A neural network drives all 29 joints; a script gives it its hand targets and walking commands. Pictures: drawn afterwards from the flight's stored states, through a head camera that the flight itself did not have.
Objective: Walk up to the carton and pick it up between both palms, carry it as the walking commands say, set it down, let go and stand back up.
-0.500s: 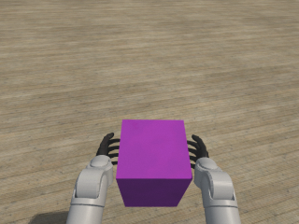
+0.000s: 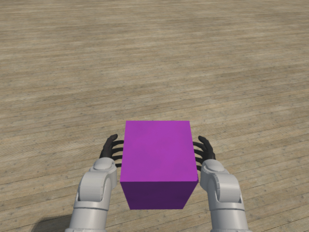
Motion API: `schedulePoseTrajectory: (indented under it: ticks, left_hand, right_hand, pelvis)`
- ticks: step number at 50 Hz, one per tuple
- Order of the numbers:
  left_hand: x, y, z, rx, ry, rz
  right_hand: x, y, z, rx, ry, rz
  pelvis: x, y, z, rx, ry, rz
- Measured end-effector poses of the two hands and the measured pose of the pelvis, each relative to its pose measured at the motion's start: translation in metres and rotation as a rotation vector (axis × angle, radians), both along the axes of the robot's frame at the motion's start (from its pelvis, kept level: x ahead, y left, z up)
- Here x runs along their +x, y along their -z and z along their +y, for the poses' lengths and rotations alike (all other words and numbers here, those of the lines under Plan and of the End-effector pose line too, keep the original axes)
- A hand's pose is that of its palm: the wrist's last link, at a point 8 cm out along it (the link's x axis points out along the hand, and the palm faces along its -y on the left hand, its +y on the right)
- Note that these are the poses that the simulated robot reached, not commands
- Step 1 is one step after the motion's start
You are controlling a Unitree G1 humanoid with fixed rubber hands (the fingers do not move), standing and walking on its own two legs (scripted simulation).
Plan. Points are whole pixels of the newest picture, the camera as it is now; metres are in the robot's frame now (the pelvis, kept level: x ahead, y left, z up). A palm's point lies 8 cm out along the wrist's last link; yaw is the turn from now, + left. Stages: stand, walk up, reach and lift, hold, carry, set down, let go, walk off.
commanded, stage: carry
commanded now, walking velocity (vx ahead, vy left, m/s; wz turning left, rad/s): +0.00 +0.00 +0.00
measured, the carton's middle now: (157, 169) +0.30 +0.00 -0.01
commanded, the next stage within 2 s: hold in 0.06 s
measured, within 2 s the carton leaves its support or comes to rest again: neither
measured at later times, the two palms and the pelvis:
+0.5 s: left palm (108, 163) +0.27 +0.13 +0.06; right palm (208, 163) +0.28 -0.13 +0.06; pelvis -0.02 -0.01 +0.00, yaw +1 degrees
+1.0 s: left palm (109, 159) +0.29 +0.12 +0.06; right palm (208, 167) +0.28 -0.13 +0.05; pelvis -0.02 +0.01 +0.00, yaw -1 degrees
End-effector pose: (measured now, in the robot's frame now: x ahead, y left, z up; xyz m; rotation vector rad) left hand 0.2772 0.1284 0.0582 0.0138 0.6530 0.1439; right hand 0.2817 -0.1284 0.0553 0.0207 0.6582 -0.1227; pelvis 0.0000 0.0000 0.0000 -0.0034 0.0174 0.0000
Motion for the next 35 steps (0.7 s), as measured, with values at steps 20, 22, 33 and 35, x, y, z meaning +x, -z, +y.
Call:
schedulePoseTrajectory:
  ticks: [20,22,33,35]
  left_hand:
    - [-0.007,0.008,-0.001,0.047,0.004,0.007]
    - [-0.005,0.002,-0.002,0.038,0.004,-0.006]
    - [-0.002,0.003,0.001,-0.025,0.003,0.014]
    - [-0.001,0.0,0.003,-0.016,0.005,0.003]
  right_hand:
    - [0.002,0.007,0.001,-0.069,-0.08,0.002]
    - [0.002,0.0,0.0,-0.07,-0.072,-0.01]
    - [-0.002,-0.006,0.002,-0.095,-0.044,0.011]
    - [-0.001,-0.007,0.004,-0.092,-0.046,0.0]
  pelvis:
    - [-0.018,0.001,-0.011,0.007,-0.053,-0.141]
    - [-0.02,0.001,-0.011,0.008,-0.048,-0.15]
    - [-0.025,0.0,-0.005,-0.002,0.014,-0.168]
    - [-0.026,-0.001,-0.003,-0.004,0.014,-0.163]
